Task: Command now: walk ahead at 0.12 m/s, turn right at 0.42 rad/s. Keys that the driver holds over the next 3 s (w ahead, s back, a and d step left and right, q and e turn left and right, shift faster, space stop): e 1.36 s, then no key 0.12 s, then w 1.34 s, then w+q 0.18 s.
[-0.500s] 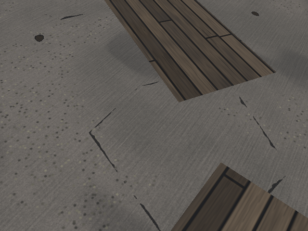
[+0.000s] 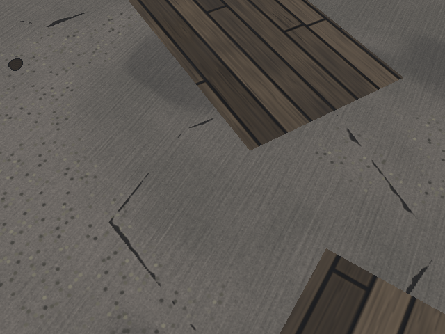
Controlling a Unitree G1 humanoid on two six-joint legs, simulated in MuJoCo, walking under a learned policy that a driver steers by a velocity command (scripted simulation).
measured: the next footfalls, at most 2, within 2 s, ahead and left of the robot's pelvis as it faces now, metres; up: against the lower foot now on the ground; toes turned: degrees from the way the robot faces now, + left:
left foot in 0.32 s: +0.19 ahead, +0.15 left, +0.00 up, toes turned -16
right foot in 0.72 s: +0.07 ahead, -0.08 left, +0.00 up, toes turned -28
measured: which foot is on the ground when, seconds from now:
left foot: up 0.00-0.30, down 0.32-0.72, up 0.74-1.00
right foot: down 0.00-0.30, up 0.32-0.70, down 0.72-1.00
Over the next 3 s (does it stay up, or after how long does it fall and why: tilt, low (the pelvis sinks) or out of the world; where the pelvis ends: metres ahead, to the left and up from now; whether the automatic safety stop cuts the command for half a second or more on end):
stays up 0.47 -0.54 0.02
